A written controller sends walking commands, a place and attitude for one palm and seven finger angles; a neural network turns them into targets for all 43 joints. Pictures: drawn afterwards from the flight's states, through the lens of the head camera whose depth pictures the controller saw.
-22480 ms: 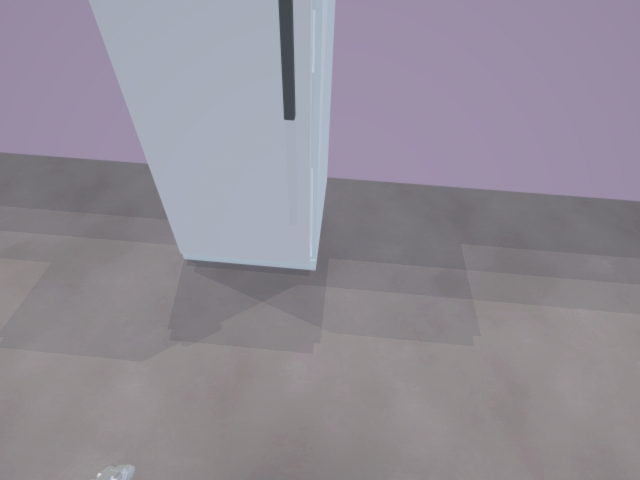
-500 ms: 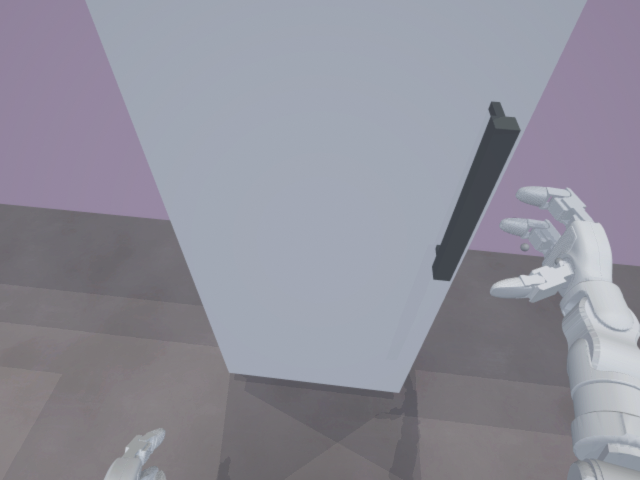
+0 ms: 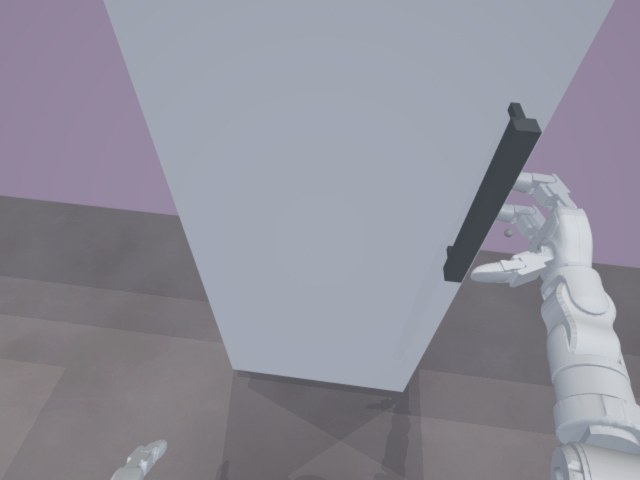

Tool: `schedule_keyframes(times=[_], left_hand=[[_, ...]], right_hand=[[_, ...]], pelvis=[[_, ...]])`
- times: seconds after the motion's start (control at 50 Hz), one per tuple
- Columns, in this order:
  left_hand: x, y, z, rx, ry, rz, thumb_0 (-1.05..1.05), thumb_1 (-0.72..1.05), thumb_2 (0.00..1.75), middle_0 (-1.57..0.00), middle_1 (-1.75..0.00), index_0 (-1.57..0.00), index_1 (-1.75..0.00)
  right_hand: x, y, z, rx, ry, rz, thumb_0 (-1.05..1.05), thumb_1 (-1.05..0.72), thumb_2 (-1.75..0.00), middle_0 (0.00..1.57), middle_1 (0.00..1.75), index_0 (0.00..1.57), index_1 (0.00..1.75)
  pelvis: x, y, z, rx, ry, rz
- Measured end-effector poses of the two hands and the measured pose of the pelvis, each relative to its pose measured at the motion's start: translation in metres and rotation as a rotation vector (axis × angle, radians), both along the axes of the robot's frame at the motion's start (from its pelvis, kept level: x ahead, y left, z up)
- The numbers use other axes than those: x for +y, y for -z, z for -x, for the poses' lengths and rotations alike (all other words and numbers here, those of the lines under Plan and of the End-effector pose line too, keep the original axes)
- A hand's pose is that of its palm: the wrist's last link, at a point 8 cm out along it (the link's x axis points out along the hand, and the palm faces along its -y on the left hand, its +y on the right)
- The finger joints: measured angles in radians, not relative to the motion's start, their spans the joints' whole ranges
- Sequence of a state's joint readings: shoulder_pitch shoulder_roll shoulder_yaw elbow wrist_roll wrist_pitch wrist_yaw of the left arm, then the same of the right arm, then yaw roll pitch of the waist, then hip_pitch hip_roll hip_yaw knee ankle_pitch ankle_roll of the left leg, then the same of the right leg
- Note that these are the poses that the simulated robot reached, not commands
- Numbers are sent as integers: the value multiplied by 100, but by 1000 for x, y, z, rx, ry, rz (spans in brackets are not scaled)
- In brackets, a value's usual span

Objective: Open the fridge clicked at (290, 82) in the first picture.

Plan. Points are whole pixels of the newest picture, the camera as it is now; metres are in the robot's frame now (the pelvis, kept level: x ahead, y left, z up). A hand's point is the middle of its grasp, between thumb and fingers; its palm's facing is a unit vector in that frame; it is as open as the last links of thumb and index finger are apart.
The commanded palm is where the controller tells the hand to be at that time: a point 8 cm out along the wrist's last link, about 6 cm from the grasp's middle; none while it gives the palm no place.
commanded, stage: feel for the door with the fingertips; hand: right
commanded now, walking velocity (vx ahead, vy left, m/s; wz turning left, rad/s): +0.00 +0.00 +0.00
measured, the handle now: (479, 204) +0.46 -0.16 +0.12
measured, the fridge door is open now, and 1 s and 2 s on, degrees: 0 0 0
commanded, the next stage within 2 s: slide the fingers in behind the handle in 0.42 s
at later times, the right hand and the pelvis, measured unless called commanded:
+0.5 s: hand (509, 228) +0.42 -0.19 +0.12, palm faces +0.04 +1.00 +0.00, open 13.8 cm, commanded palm +0.40 -0.24 +0.12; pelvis +0.00 +0.00 +0.00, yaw +0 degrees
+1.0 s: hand (500, 237) +0.40 -0.18 +0.12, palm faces +0.03 +1.00 +0.00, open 14.0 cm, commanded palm +0.38 -0.23 +0.12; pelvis +0.00 -0.01 +0.00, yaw +1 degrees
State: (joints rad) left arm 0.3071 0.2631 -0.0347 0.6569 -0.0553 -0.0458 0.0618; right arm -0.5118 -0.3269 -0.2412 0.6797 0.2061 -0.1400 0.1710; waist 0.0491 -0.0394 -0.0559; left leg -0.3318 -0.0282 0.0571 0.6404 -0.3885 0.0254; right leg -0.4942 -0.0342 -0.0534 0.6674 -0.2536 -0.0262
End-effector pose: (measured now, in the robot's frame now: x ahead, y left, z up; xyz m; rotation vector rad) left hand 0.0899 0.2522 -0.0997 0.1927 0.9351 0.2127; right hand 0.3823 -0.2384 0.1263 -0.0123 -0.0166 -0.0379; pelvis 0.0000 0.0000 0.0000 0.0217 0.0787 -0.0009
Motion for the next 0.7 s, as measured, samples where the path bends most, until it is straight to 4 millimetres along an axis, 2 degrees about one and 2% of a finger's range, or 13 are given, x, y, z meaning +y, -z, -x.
schedule_keyframes(times=[0.1, 0.3, 0.52, 0.7], left_hand=[[6, 2, 8, 31, -19, -9, 1, 90, 90, -20, -30, -20, -30], [12, 2, 11, 41, -32, -13, 1, 90, 90, -20, -30, -20, -30], [6, 2, 5, 32, -14, -15, 0, 90, 90, -20, -30, -20, -30], [-1, 5, 10, 41, -1, -5, 0, 90, 90, -20, -30, -20, -30]], right_hand=[[-2, 3, -9, 32, -2, -10, -1, 50, -30, 31, 120, 31, 121], [-2, 3, -9, 7, 2, -7, -1, 50, -30, 32, 121, 31, 121], [-4, 3, -11, 11, -1, -8, -1, 50, -30, 35, 123, 34, 123], [-4, 3, -12, 9, 5, -6, -1, 50, -30, 36, 124, 35, 124]], pelvis=[[2, 0, -1, 10, -1, 2], [3, 0, -4, 16, -4, 3], [0, 2, 0, 16, 6, -3], [-3, 3, 4, 22, 8, -5]])
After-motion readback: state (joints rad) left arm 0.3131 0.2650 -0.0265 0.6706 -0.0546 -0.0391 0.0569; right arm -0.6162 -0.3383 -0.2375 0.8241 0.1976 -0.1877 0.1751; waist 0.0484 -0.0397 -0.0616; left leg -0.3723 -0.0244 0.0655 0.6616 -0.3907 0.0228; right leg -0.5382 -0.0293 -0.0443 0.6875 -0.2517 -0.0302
